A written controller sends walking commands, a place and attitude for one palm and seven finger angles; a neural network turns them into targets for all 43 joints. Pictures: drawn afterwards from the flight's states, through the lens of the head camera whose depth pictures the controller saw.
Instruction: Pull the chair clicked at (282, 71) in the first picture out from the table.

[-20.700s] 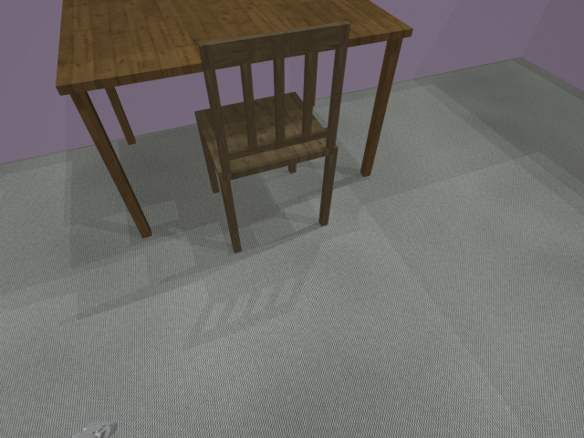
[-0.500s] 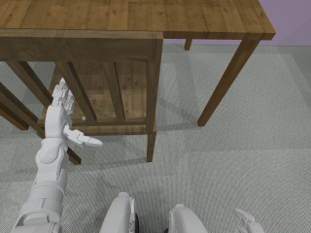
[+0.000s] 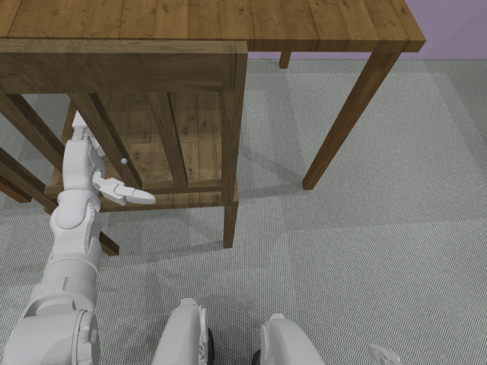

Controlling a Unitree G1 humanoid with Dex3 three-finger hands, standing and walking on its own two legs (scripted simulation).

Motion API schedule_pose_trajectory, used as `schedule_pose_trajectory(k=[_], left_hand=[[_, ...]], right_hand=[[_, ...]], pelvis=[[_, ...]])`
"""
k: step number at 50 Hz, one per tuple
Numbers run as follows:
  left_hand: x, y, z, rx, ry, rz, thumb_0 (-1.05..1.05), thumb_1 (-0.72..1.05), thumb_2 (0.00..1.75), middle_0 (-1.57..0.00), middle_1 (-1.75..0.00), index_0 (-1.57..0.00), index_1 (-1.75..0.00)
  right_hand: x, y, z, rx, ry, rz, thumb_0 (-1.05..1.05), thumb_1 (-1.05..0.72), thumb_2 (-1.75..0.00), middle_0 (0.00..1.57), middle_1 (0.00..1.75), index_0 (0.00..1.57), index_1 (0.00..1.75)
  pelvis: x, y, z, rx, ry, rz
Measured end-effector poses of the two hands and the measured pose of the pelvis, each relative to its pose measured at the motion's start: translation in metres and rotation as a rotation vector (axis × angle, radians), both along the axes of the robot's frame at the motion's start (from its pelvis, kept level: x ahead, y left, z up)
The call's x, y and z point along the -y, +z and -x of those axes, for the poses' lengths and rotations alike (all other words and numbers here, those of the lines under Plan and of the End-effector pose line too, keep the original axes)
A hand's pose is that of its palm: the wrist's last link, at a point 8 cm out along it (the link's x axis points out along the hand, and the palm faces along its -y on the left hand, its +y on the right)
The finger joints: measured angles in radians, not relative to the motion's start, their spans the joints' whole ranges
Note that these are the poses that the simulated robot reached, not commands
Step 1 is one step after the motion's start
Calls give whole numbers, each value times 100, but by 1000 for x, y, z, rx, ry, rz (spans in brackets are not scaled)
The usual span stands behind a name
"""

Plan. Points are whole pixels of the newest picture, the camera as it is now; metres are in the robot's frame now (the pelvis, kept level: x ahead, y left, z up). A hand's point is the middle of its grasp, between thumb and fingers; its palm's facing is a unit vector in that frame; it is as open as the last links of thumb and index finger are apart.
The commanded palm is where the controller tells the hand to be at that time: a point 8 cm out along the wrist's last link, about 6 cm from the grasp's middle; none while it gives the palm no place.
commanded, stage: push the fingers through the gap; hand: left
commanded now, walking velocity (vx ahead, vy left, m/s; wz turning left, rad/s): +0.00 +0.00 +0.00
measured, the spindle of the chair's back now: (114, 148) +0.46 +0.22 +0.01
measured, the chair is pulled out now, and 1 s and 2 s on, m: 0.00 0.00 0.03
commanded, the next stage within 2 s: hook a spindle and tug to test in 0.28 s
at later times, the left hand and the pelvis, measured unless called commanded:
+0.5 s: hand (124, 163) +0.43 +0.19 +0.03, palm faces +0.07 -1.00 -0.04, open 16.8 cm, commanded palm +0.40 +0.24 +0.02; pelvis +0.00 +0.00 +0.00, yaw +0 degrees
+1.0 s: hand (121, 163) +0.42 +0.20 +0.03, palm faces +0.09 -1.00 -0.01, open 10.7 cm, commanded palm +0.39 +0.24 +0.02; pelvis +0.00 +0.00 +0.00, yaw +0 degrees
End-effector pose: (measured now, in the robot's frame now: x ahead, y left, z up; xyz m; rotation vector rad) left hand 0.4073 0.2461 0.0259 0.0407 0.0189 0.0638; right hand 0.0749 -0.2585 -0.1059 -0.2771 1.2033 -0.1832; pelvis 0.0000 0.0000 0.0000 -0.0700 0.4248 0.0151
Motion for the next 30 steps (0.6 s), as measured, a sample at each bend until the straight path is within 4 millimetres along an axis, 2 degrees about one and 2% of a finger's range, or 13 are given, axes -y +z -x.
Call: schedule_pose_trajectory(k=[6,10,22,30], left_hand=[[-2,-5,0,-12,11,4,-1,-50,30,-6,-8,-6,-8],[-3,-1,2,10,9,-2,-1,-50,30,-6,-8,-6,-8],[2,0,6,10,8,2,-1,-50,30,-6,-8,-6,-9],[-3,0,11,3,14,4,-1,-50,30,-13,-28,-13,-29]], right_hand=[[-1,1,5,-19,-8,0,0,-91,-89,20,30,21,30],[-2,2,4,-22,-14,-2,0,-91,-89,20,30,21,30],[-5,4,-9,8,7,-4,0,-91,-89,20,30,21,30],[-5,6,-15,27,11,-8,0,-91,-89,20,30,21,30]], pelvis=[[-1,1,-1,-3,-3,0],[-2,2,-2,-1,-3,2],[-3,3,-2,5,2,2],[-2,4,-2,11,1,1]])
